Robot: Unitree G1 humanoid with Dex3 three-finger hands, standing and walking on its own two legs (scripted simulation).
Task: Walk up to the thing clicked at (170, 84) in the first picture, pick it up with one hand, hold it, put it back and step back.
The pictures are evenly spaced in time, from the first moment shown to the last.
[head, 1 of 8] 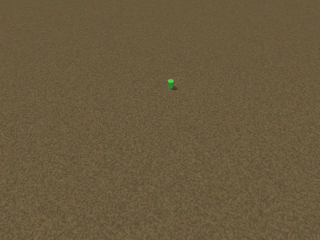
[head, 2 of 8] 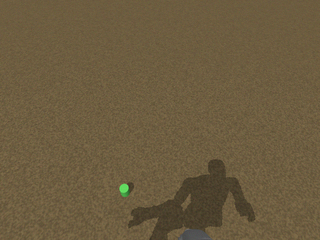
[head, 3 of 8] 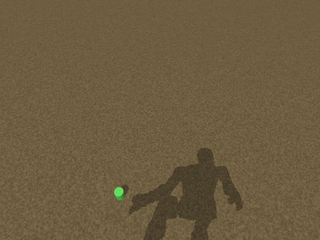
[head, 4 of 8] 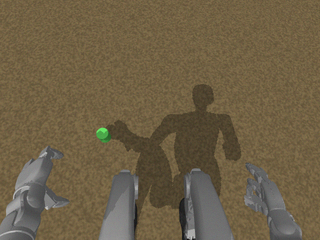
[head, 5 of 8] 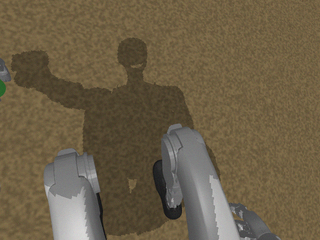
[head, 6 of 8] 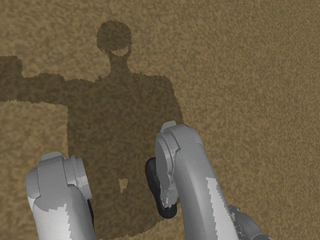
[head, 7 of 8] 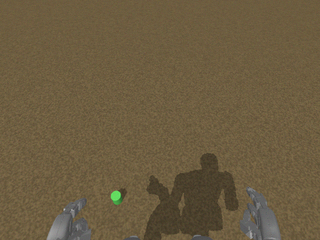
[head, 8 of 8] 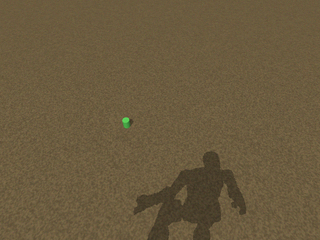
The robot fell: no
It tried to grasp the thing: yes
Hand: left
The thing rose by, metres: 0.69
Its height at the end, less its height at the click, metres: +0.00
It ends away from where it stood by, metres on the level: 0.01
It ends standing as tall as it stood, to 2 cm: yes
